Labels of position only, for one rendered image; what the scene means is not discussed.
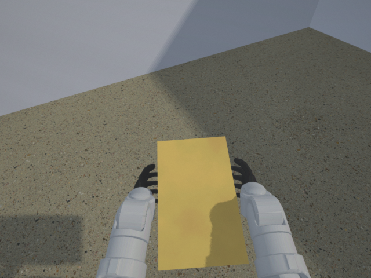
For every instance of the robot left forearm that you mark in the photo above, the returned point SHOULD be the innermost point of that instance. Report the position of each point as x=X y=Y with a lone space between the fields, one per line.
x=126 y=252

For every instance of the right robot hand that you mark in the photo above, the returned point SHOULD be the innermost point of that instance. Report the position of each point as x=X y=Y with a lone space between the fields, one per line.
x=247 y=175

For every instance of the carton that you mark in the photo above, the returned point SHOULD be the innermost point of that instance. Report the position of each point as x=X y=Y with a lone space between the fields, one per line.
x=199 y=223

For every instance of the robot right forearm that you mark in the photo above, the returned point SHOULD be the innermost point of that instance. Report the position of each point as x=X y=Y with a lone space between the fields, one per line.
x=276 y=254

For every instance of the left robot hand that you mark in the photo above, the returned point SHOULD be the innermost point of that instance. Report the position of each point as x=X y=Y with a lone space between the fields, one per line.
x=144 y=176

